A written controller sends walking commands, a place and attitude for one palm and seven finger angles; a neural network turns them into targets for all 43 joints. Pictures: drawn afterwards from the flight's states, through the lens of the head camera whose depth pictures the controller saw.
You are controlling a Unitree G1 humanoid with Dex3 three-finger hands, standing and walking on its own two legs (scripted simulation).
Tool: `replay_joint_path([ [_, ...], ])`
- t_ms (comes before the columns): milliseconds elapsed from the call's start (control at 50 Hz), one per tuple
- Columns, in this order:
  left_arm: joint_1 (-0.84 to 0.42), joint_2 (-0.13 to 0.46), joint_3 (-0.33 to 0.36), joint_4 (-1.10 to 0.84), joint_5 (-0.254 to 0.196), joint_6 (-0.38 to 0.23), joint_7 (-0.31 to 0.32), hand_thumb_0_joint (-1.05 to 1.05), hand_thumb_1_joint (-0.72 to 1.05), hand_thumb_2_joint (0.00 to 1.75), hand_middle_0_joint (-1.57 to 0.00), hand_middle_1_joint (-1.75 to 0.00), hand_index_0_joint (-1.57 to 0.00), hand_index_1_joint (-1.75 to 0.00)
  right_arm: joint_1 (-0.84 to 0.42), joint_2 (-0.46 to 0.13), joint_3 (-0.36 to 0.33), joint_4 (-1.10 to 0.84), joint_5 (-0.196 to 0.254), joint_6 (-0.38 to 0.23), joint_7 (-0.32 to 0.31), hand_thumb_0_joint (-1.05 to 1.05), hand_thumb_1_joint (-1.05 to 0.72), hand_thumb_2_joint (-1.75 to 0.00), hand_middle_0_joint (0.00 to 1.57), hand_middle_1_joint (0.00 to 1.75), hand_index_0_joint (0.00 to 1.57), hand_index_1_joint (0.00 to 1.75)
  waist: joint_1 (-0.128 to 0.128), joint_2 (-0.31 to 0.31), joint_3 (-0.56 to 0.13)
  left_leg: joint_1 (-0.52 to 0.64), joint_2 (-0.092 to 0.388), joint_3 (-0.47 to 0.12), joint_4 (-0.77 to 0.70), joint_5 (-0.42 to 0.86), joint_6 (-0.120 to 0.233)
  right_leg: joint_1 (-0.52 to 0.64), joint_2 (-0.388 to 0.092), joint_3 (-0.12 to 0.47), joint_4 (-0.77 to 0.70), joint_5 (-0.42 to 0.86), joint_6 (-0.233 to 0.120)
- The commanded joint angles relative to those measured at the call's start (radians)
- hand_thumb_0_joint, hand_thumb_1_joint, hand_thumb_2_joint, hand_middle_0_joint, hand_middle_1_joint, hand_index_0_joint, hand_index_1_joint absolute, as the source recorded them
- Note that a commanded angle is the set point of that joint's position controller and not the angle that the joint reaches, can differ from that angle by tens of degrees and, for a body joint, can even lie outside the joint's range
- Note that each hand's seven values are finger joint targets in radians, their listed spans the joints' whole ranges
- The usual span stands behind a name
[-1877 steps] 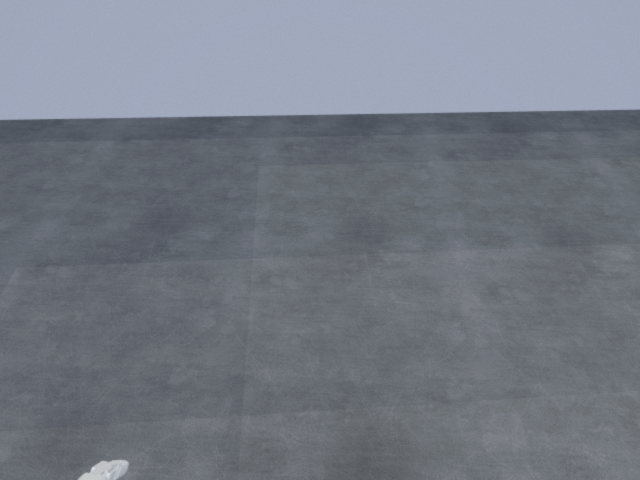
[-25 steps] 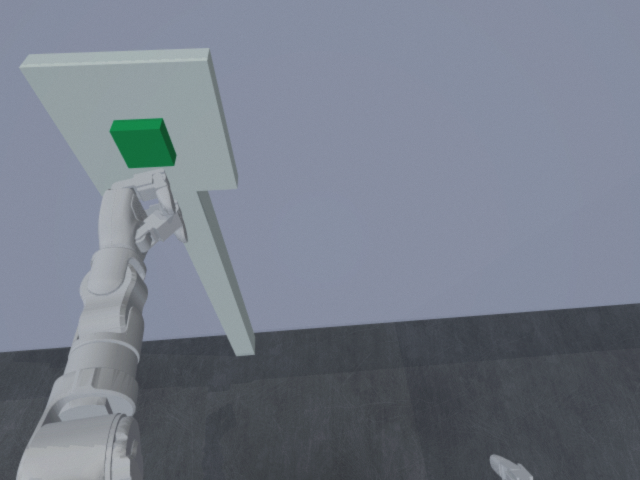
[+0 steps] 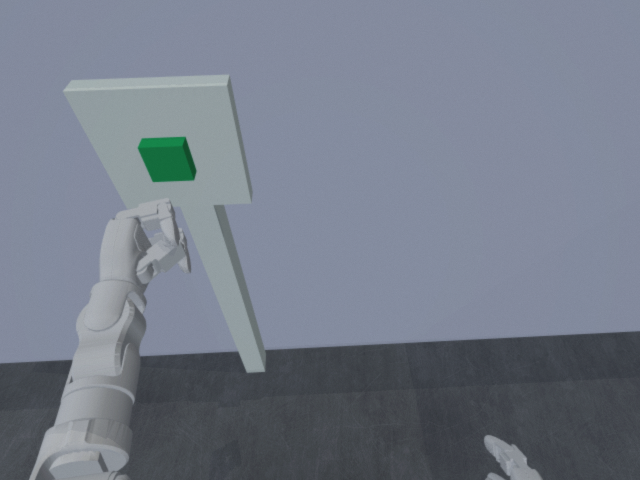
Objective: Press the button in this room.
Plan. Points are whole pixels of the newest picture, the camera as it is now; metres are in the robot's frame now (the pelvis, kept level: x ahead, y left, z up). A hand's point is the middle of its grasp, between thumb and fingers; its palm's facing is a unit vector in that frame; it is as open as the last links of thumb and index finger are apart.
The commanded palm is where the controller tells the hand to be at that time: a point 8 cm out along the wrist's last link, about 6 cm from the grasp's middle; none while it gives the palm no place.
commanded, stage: draw the hand back to the body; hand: left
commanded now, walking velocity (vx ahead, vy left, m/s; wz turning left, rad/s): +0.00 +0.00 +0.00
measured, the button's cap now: (169, 158) +0.52 +0.24 +0.13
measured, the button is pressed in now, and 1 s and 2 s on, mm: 0 0 0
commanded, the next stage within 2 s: step back with the hand held close in 1.30 s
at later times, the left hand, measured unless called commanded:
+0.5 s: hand (116, 308) +0.26 +0.22 +0.15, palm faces +0.26 -0.93 -0.24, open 3.1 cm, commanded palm +0.22 +0.26 +0.15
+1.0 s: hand (36, 365) +0.19 +0.24 +0.17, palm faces +0.39 -0.84 -0.38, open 3.1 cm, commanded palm +0.13 +0.29 +0.19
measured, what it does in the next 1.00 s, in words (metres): stands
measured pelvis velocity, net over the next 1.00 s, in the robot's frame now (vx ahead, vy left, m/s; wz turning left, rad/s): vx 0.01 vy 0.01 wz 0.01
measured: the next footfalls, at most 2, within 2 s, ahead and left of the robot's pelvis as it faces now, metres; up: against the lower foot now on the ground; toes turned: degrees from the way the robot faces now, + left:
none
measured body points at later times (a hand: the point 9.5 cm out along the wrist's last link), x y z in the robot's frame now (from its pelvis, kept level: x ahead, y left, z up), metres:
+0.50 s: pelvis -0.01 +0.00 +0.02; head -0.02 -0.02 +0.46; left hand +0.24 +0.26 +0.16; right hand +0.19 -0.22 -0.06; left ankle -0.02 +0.12 -0.72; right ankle +0.01 -0.11 -0.72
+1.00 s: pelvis +0.01 +0.01 +0.02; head -0.02 -0.02 +0.47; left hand +0.16 +0.28 +0.20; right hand +0.19 -0.21 -0.07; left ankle -0.02 +0.12 -0.72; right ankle +0.01 -0.11 -0.72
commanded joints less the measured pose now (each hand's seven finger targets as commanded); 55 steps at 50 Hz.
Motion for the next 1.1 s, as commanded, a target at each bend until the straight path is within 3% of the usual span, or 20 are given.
replay_joint_path([
  [0,-0.224,0.212,0.083,-0.320,-0.039,-0.037,0.003,0.00,0.90,0.90,-1.30,-1.50,-1.30,-1.50,-0.089,-0.116,-0.049,-0.156,0.006,-0.069,-0.017,0.00,-0.90,-0.90,0.20,0.30,0.20,0.30,0.029,-0.017,-0.245,0.059,-0.024,-0.022,-0.109,0.278,0.022,0.230,0.004,0.028,-0.080,0.340,-0.002],
  [40,-0.174,0.227,0.102,-0.359,-0.048,-0.023,0.001,0.00,0.90,0.90,-1.30,-1.50,-1.30,-1.50,-0.100,-0.119,-0.049,-0.158,0.008,-0.079,-0.024,0.00,-0.90,-0.90,0.20,0.30,0.20,0.30,0.033,-0.068,-0.232,0.058,-0.023,-0.023,-0.124,0.260,0.026,0.250,0.005,0.030,-0.099,0.315,0.000],
  [80,-0.176,0.194,0.068,-0.420,-0.049,-0.008,-0.006,0.00,0.90,0.90,-1.30,-1.50,-1.30,-1.50,-0.119,-0.110,-0.044,-0.160,0.010,-0.094,-0.029,0.00,-0.90,-0.90,0.20,0.30,0.20,0.30,0.028,0.003,-0.211,0.086,-0.024,-0.020,-0.136,0.236,0.025,0.228,0.003,0.033,-0.113,0.285,0.000],
  [160,-0.112,0.174,0.048,-0.460,-0.058,0.031,-0.019,0.00,0.90,0.90,-1.30,-1.50,-1.30,-1.50,-0.135,-0.111,-0.040,-0.151,0.016,-0.126,-0.043,0.00,-0.90,-0.90,0.20,0.30,0.20,0.30,0.024,-0.029,-0.153,0.105,-0.021,-0.032,-0.156,0.188,0.027,0.199,0.005,0.024,-0.142,0.208,0.001],
  [240,-0.054,0.203,0.079,-0.532,-0.067,0.075,-0.025,0.00,0.90,0.90,-1.30,-1.50,-1.30,-1.50,-0.158,-0.110,-0.034,-0.154,0.015,-0.151,-0.053,0.00,-0.90,-0.90,0.20,0.30,0.20,0.30,0.041,-0.020,-0.149,0.118,-0.024,-0.038,-0.170,0.171,0.027,0.218,0.002,0.026,-0.159,0.171,0.001],
  [300,-0.026,0.181,0.063,-0.613,-0.069,0.102,-0.029,0.00,0.90,0.90,-1.30,-1.50,-1.30,-1.50,-0.177,-0.100,-0.026,-0.164,0.016,-0.169,-0.054,0.00,-0.90,-0.90,0.20,0.30,0.20,0.30,0.046,0.026,-0.136,0.144,-0.027,-0.040,-0.180,0.185,0.023,0.218,0.000,0.018,-0.161,0.181,-0.001],
  [320,0.008,0.272,0.036,-0.738,0.057,0.063,0.086,0.00,0.90,0.90,-1.30,-1.50,-1.30,-1.50,-0.181,-0.099,-0.037,-0.150,-0.011,-0.170,-0.053,0.00,-0.90,-0.90,0.20,0.30,0.20,0.30,0.056,0.018,-0.076,0.154,-0.026,-0.030,-0.216,0.195,0.036,0.233,-0.018,0.047,-0.226,0.168,-0.003],
  [360,0.173,0.192,0.012,-0.705,0.082,0.058,0.171,0.00,0.90,0.90,-1.30,-1.50,-1.30,-1.50,-0.187,-0.092,-0.033,-0.133,-0.021,-0.163,-0.047,0.00,-0.90,-0.90,0.20,0.30,0.20,0.30,0.054,-0.074,-0.034,0.164,-0.018,-0.028,-0.243,0.193,0.039,0.254,-0.014,0.041,-0.251,0.150,0.002],
  [420,0.231,0.181,0.001,-0.792,0.113,0.043,0.218,0.00,0.90,0.90,-1.30,-1.50,-1.30,-1.50,-0.191,-0.084,-0.033,-0.131,-0.026,-0.143,-0.039,0.00,-0.90,-0.90,0.20,0.30,0.20,0.30,0.052,0.012,-0.052,0.219,-0.019,-0.021,-0.270,0.242,0.034,0.303,-0.012,0.038,-0.260,0.202,-0.003],
  [460,0.262,0.180,-0.001,-0.824,0.127,0.038,0.233,0.00,0.90,0.90,-1.30,-1.50,-1.30,-1.50,-0.194,-0.084,-0.034,-0.129,-0.031,-0.134,-0.038,0.00,-0.90,-0.90,0.20,0.30,0.20,0.30,0.052,0.010,-0.058,0.242,-0.018,-0.021,-0.284,0.265,0.032,0.326,-0.008,0.037,-0.271,0.217,-0.002],
  [500,0.272,0.174,-0.010,-0.854,0.136,0.034,0.246,0.00,0.90,0.90,-1.30,-1.50,-1.30,-1.50,-0.204,-0.078,-0.031,-0.131,-0.035,-0.125,-0.038,0.00,-0.90,-0.90,0.20,0.30,0.20,0.30,0.049,0.025,-0.030,0.255,-0.019,-0.025,-0.302,0.250,0.029,0.322,-0.005,0.032,-0.287,0.197,-0.003],
  [560,0.340,0.195,0.024,-0.896,0.141,0.028,0.259,0.00,0.90,0.90,-1.30,-1.50,-1.30,-1.50,-0.210,-0.075,-0.035,-0.129,-0.042,-0.119,-0.039,0.00,-0.90,-0.90,0.20,0.30,0.20,0.30,0.057,-0.007,-0.040,0.271,-0.019,-0.025,-0.309,0.277,0.033,0.354,-0.004,0.033,-0.298,0.220,-0.002],
  [620,0.413,0.194,0.040,-0.953,0.144,0.024,0.264,0.00,0.90,0.90,-1.30,-1.50,-1.30,-1.50,-0.218,-0.069,-0.038,-0.133,-0.044,-0.113,-0.034,0.00,-0.90,-0.90,0.20,0.30,0.20,0.30,0.064,0.018,-0.045,0.283,-0.019,-0.024,-0.309,0.316,0.029,0.374,-0.004,0.031,-0.296,0.256,-0.003],
  [660,0.465,0.178,0.031,-0.955,0.145,0.029,0.262,0.00,0.90,0.90,-1.30,-1.50,-1.30,-1.50,-0.222,-0.068,-0.037,-0.132,-0.046,-0.112,-0.031,0.00,-0.90,-0.90,0.20,0.30,0.20,0.30,0.064,0.000,-0.003,0.273,-0.016,-0.024,-0.313,0.312,0.029,0.362,-0.001,0.030,-0.305,0.247,0.000],
  [700,0.495,0.183,0.043,-0.989,0.148,0.029,0.264,0.00,0.90,0.90,-1.30,-1.50,-1.30,-1.50,-0.221,-0.069,-0.040,-0.135,-0.047,-0.111,-0.030,0.00,-0.90,-0.90,0.20,0.30,0.20,0.30,0.068,0.030,-0.007,0.277,-0.017,-0.025,-0.310,0.334,0.027,0.367,0.000,0.029,-0.300,0.265,-0.002],
  [820,0.653,0.198,0.090,-1.083,0.149,0.025,0.268,0.00,0.90,0.90,-1.30,-1.50,-1.30,-1.50,-0.214,-0.064,-0.048,-0.143,-0.053,-0.115,-0.021,0.00,-0.90,-0.90,0.20,0.30,0.20,0.30,0.080,0.009,-0.020,0.278,-0.013,-0.026,-0.295,0.392,0.024,0.384,0.001,0.025,-0.286,0.316,0.001],
  [840,0.686,0.205,0.100,-1.081,0.149,0.027,0.267,0.00,0.90,0.90,-1.30,-1.50,-1.30,-1.50,-0.217,-0.066,-0.049,-0.142,-0.054,-0.117,-0.022,0.00,-0.90,-0.90,0.20,0.30,0.20,0.30,0.084,-0.021,-0.001,0.265,-0.012,-0.030,-0.297,0.384,0.023,0.379,0.006,0.024,-0.292,0.305,0.001],
  [920,0.743,0.205,0.122,-1.129,0.149,0.022,0.271,0.00,0.90,0.90,-1.30,-1.50,-1.30,-1.50,-0.213,-0.059,-0.051,-0.147,-0.050,-0.120,-0.023,0.00,-0.90,-0.90,0.20,0.30,0.20,0.30,0.086,0.025,0.017,0.259,-0.010,-0.026,-0.294,0.362,0.021,0.362,0.004,0.028,-0.291,0.286,0.001],
  [1000,0.801,0.217,0.147,-1.177,0.149,0.014,0.275,0.00,0.90,0.90,-1.30,-1.50,-1.30,-1.50,-0.211,-0.056,-0.053,-0.153,-0.049,-0.132,-0.028,0.00,-0.90,-0.90,0.20,0.30,0.20,0.30,0.090,0.022,0.021,0.254,-0.009,-0.029,-0.290,0.346,0.019,0.358,0.006,0.029,-0.294,0.270,0.001],
  [1080,0.765,0.187,0.112,-1.149,0.156,0.019,0.278,0.00,0.90,0.90,-1.30,-1.50,-1.30,-1.50,-0.203,-0.062,-0.053,-0.139,-0.050,-0.138,-0.032,0.00,-0.90,-0.90,0.20,0.30,0.20,0.30,0.076,0.020,0.067,0.247,-0.008,-0.031,-0.295,0.308,0.022,0.324,0.006,0.026,-0.306,0.224,0.002],
])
